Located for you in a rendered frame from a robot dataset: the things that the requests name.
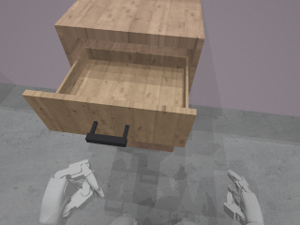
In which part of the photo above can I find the handle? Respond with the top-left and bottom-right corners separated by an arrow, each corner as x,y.
85,121 -> 129,147

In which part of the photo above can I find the drawer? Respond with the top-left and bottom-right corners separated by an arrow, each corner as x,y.
22,46 -> 197,147

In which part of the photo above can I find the robot left hand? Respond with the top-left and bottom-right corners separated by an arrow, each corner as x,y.
38,159 -> 105,225

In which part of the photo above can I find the robot right hand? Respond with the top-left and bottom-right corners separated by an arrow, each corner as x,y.
224,170 -> 264,225

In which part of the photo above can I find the robot left thigh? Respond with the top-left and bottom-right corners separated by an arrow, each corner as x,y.
111,216 -> 138,225

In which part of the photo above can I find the cabinet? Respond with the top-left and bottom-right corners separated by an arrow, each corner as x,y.
54,0 -> 205,152

